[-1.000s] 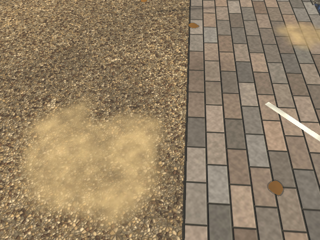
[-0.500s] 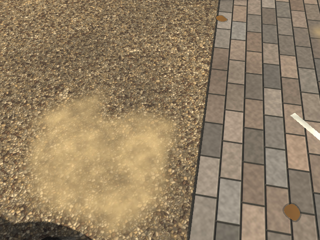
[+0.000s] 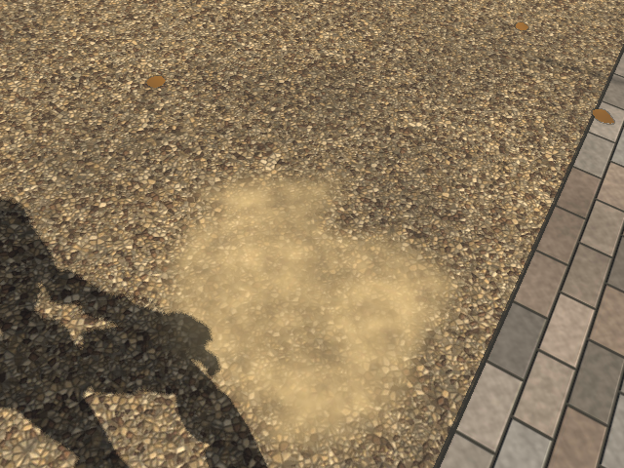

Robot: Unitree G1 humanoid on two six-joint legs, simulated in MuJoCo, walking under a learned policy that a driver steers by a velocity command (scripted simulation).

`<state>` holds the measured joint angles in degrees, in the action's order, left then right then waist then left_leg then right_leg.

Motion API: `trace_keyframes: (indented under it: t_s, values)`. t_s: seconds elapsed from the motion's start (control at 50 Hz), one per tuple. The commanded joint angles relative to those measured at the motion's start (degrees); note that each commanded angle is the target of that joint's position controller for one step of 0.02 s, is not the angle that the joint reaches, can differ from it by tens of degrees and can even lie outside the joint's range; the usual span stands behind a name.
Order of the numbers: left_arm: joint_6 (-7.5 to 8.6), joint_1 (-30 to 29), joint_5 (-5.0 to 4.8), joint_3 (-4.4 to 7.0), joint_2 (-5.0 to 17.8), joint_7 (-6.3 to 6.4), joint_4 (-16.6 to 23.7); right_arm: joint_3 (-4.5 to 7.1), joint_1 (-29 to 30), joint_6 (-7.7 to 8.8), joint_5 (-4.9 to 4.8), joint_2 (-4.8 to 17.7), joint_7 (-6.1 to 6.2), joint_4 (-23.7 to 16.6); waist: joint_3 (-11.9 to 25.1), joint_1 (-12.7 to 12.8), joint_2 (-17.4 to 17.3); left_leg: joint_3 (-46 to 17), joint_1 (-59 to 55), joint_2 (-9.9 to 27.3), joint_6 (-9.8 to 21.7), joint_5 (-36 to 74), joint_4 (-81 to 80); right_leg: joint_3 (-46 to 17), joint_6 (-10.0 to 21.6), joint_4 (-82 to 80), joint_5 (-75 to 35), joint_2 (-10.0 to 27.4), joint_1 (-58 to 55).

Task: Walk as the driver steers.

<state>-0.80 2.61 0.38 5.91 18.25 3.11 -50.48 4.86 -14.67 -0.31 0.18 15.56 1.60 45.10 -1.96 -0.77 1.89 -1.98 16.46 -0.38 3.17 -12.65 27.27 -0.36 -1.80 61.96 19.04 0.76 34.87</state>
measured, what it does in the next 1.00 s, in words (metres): steps on the spot: right foot, then left foot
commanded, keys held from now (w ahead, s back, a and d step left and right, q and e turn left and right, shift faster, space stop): q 0.22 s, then no key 0.78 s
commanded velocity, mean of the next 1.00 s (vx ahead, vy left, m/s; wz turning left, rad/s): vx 0.00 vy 0.00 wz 0.26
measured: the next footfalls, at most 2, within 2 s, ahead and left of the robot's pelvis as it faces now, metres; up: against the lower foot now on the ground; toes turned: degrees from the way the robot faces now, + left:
right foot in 0.32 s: +0.10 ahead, -0.14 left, +0.00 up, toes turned +13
left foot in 0.64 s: +0.02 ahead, +0.11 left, +0.00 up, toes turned +10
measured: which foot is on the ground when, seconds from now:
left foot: down 0.00-0.32, up 0.34-0.62, down 0.64-1.00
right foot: up 0.00-0.30, down 0.32-1.00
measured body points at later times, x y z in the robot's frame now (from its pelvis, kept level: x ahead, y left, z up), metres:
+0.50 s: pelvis +0.03 -0.04 +0.00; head +0.06 -0.05 +0.45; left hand +0.08 +0.26 -0.11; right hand +0.23 -0.29 -0.11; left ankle -0.03 +0.10 -0.67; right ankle +0.06 -0.15 -0.74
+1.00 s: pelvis +0.02 +0.00 -0.01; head +0.03 +0.00 +0.44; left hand +0.04 +0.29 -0.14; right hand +0.20 -0.22 -0.13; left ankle -0.02 +0.11 -0.74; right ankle +0.06 -0.15 -0.74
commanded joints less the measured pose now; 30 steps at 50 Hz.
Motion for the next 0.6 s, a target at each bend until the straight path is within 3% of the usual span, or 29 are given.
trace_keyframes:
  t_s: [0.02,0.14,0.22,0.26,0.3,0.32,0.34,0.36,0.38,0.4,0.42,0.44,0.48,0.54,0.58,0.6]
  values:
    - [1.15,-1.7,-0.29,1.01,4.03,0.2,3.49,1.75,2.03,1.38,-0.32,8.9,0.8,-4.81,6.01,1.2,-8.56,-15.52,-10.0,12.25,8.49,12.62,-9.73,-3.28,-0.66,-0.36,-3.32,0.2,5.13]
    - [1.9,-3.9,-0.61,0.14,3.19,-0.81,4.76,2.65,1.64,0.41,-0.64,11.28,1.21,-6.16,5.14,-0.56,-10.7,-19.21,-10.02,11.22,9.43,9.0,-8.25,-4.22,-2.49,-16.25,-2.04,-1.05,-0.25]
    - [2.79,-2.01,-1.02,0.08,4.18,-1.72,4.9,2.75,3.77,-0.29,-0.58,11.66,0.63,-7.81,6.61,-0.42,-11.32,-22.93,-8.21,10.77,10.1,17.54,-5.33,-4.14,-2.07,-22.1,1.13,-2.57,-7.43]
    - [3.24,0.7,-1.15,0.01,4.63,-2.33,4.36,2.33,5.23,-0.72,-0.74,10.94,0.63,-8.61,8.35,0.41,-11.8,-23.64,-9.49,10.54,9.24,23.44,-2.84,-3.48,-1.35,-27.07,0.04,-2.41,-11.45]
    - [3.67,4.25,-0.79,-0.02,4.68,-3.03,3.52,1.64,6.48,-1.3,-1.34,9.85,1.02,-9.13,8.76,2.75,-10.68,-22.45,-7.64,7.75,5.77,21.13,0.28,-2.19,0.42,-40.56,-11.93,-1.52,-20.1]
    - [3.63,5.33,0.0,0.43,6.93,-3.05,3.49,1.08,4.59,-1.36,-0.85,8.05,1.22,-9.14,9.7,2.05,-6.52,-19.89,-3.13,4.67,2.89,12.05,4.3,-6.68,2.53,-42.51,-18.87,4.34,-26.9]
    - [3.08,4.36,0.98,0.84,10.63,-2.67,4.37,0.13,0.98,-1.12,0.37,4.71,1.06,-9.25,10.17,-1.42,8.17,-11.45,5.78,-3.69,-0.49,-11.48,15.86,-18.21,7.97,-41.81,-35.44,15.65,-33.1]
    - [2.92,4.77,2.08,0.49,10.13,-2.82,3.99,1.18,1.57,-0.46,-0.08,8.04,0.97,-10.68,8.54,-0.96,14.59,-7.79,14.16,-7.1,-3.08,-27.7,25.81,-28.28,18.77,-42.74,-39.88,23.39,-30.93]
    - [3.15,3.85,1.54,0.18,8.73,-2.84,5.11,2.33,1.84,-0.16,-0.34,12.26,0.97,-9.55,7.42,0.24,8.98,-9.08,15.6,-4.73,-4.5,-25.64,35.29,-27.0,20.58,-43.39,-35.42,22.75,-29.71]
    - [3.16,2.27,0.81,-0.13,7.28,-2.66,5.34,2.85,2.3,-0.36,-0.83,12.81,0.95,-8.58,6.28,-0.11,5.9,-9.16,16.47,-4.27,-5.26,-21.62,38.73,-21.68,17.74,-42.62,-31.87,18.8,-29.34]
    - [3.09,0.85,0.07,-0.56,6.2,-2.61,5.63,2.67,1.87,-0.98,-0.85,11.2,1.19,-7.51,5.25,-0.63,4.8,-9.09,16.42,-3.84,-6.23,-18.98,39.39,-17.48,15.24,-42.25,-28.97,15.59,-28.69]
    - [2.99,0.34,-0.44,-0.97,5.33,-2.47,5.58,2.26,2.06,-1.42,-0.6,9.82,1.27,-7.48,4.51,-0.46,5.19,-9.28,15.99,-3.48,-7.11,-16.51,39.13,-15.74,14.65,-42.29,-28.92,14.53,-27.97]
    - [2.5,0.78,-0.24,-1.54,4.31,-2.18,4.73,1.11,2.68,-1.52,-0.78,6.59,0.94,-7.62,4.53,-0.44,6.2,-6.04,11.94,-2.7,-8.08,-13.47,32.53,-10.87,14.04,-42.79,-28.88,11.32,-26.75]
    - [1.72,2.21,-0.1,-1.44,5.5,-1.94,3.79,-0.58,5.99,-1.09,-0.52,3.65,0.58,-8.4,5.6,1.89,8.67,-0.52,4.28,0.23,-8.44,-13.03,16.53,-8.45,13.63,-42.01,-29.41,10.17,-27.07]
    - [1.36,4.0,-0.36,-1.19,7.11,-2.07,3.21,-0.25,5.65,-0.98,-1.05,5.13,0.51,-7.88,5.81,2.57,8.99,1.0,0.31,-0.11,-8.08,-9.6,8.39,-9.99,13.97,-41.13,-29.34,11.2,-27.5]
    - [1.29,3.58,-0.75,-1.37,7.09,-2.17,3.14,-0.04,3.87,-0.96,-1.06,5.44,0.48,-6.92,5.62,1.37,8.32,1.74,-3.01,-0.42,-7.29,-4.2,1.58,-9.87,13.32,-40.21,-28.59,10.91,-26.71]
Over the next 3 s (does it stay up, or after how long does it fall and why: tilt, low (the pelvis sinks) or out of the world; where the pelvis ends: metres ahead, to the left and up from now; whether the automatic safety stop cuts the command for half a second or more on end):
stays up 0.59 0.11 -0.02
